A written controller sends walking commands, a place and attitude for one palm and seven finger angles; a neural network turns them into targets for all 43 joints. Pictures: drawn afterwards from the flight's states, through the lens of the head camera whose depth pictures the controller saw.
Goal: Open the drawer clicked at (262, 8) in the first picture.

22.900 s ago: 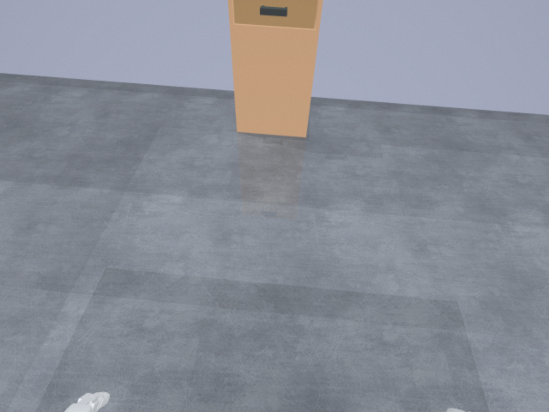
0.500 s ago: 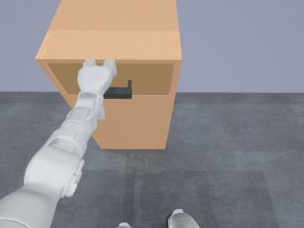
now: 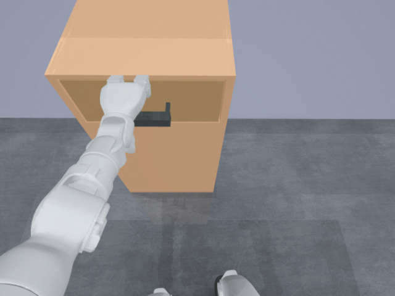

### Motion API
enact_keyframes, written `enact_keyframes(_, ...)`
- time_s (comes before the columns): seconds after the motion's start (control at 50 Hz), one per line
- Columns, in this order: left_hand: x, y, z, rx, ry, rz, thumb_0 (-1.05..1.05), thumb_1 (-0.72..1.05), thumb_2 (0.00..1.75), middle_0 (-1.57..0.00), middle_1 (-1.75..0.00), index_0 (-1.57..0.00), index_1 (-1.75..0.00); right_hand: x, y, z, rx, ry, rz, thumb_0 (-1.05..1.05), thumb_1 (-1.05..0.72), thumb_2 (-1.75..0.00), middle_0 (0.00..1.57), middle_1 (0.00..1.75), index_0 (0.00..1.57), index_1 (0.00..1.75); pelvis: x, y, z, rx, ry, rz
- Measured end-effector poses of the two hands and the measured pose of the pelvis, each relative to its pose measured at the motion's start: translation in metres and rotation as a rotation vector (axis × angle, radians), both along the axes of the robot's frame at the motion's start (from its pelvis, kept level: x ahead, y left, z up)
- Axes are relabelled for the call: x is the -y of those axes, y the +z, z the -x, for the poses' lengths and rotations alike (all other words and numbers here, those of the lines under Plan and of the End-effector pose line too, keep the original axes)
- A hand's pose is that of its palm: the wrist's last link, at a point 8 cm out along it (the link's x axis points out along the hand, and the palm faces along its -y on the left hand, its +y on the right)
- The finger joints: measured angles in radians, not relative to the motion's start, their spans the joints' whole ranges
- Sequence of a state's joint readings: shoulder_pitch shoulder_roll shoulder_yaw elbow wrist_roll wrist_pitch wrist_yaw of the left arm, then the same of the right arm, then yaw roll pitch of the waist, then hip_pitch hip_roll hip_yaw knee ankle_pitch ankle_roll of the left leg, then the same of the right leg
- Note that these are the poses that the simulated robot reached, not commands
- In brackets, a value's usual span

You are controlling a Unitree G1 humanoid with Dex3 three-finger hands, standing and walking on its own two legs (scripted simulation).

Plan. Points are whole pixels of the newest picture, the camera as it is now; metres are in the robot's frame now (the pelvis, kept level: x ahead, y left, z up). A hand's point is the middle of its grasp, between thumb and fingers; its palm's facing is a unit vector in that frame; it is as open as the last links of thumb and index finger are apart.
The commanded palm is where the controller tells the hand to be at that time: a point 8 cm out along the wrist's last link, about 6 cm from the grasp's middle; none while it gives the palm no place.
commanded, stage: re-aim the fingers above the handle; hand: left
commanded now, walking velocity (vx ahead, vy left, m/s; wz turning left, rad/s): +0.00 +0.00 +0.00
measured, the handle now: (146, 112) +0.55 +0.08 -0.03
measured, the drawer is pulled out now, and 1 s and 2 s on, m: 0.00 0.00 0.00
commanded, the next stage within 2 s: lower the fingers behind the handle in 0.50 s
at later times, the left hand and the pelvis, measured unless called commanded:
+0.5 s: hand (130, 113) +0.50 +0.11 +0.02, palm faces -0.04 -0.01 -1.00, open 13.4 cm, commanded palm +0.50 +0.11 +0.10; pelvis +0.00 +0.00 +0.00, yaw +0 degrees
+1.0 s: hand (130, 113) +0.51 +0.10 +0.02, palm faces +0.00 +0.00 -1.00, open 13.5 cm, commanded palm +0.50 +0.10 +0.07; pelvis +0.00 +0.00 +0.00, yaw +0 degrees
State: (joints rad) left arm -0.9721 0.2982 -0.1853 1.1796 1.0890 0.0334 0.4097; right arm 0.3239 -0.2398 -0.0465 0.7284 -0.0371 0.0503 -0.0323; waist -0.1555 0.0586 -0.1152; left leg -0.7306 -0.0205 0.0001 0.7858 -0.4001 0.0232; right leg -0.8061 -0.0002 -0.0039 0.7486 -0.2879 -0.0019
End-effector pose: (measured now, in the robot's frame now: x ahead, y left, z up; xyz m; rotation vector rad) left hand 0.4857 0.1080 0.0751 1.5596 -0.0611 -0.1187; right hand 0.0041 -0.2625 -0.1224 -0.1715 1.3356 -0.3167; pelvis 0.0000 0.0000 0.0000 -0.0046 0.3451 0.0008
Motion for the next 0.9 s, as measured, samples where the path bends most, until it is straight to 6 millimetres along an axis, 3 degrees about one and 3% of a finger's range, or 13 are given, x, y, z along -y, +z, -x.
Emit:
enact_keyframes(0.3,0.000,0.001,0.000,-0.001,-0.004,0.002,0.00,-0.49,0.30,-0.42,-1.22,-0.40,-1.22,-0.001,0.000,0.008,-0.020,-0.007,-0.005,0.00,-0.91,-0.90,0.21,0.30,0.20,0.30,0.001,0.001,0.000,0.003,-0.001,0.000)
enact_keyframes(0.9,0.000,0.000,0.001,0.027,0.001,0.001,0.00,-0.49,0.30,-0.41,-1.22,-0.38,-1.22,0.004,-0.002,-0.011,0.001,0.021,-0.007,0.00,-0.91,-0.90,0.21,0.30,0.20,0.30,0.004,-0.001,-0.003,-0.006,0.007,0.001)
